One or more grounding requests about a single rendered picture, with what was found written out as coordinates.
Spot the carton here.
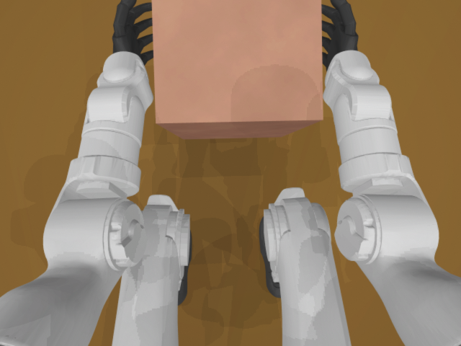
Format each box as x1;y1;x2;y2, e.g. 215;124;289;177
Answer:
152;0;323;139

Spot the left robot forearm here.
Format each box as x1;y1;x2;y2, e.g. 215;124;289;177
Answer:
43;51;153;259

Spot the robot right upper arm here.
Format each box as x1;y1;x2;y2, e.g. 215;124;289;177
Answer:
334;194;461;346

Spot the right robot hand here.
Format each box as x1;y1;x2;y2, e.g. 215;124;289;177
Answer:
321;0;359;71

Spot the robot right thigh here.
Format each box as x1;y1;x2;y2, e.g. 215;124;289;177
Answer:
264;198;352;346

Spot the right robot foot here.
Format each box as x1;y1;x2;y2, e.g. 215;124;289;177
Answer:
259;217;281;298

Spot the left robot hand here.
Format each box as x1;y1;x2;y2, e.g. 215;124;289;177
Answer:
112;0;153;65

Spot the right robot forearm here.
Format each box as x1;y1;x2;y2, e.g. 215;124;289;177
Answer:
323;50;439;246

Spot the robot left upper arm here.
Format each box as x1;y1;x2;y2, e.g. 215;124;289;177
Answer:
0;198;148;346

